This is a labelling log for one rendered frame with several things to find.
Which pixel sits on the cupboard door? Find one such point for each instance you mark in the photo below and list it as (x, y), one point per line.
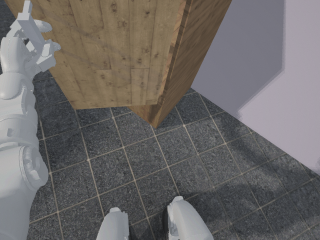
(113, 52)

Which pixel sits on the handle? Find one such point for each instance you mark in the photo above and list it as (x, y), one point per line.
(30, 28)

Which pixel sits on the robot thigh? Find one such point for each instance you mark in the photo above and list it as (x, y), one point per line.
(183, 216)
(115, 226)

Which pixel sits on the left robot thigh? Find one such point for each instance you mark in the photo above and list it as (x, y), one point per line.
(115, 226)

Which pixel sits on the robot left upper arm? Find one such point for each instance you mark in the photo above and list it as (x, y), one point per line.
(22, 173)

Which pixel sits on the robot left forearm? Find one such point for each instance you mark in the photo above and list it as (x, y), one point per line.
(18, 117)

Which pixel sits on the left robot hand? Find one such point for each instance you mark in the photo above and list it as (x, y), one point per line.
(16, 57)

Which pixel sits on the right robot thigh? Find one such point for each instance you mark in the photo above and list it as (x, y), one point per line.
(183, 216)

